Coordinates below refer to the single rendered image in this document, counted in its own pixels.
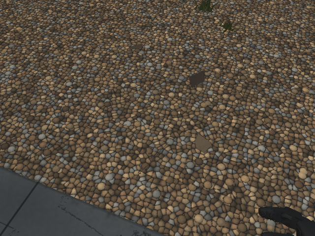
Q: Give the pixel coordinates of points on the robot right hand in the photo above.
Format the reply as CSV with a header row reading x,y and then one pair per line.
x,y
288,217

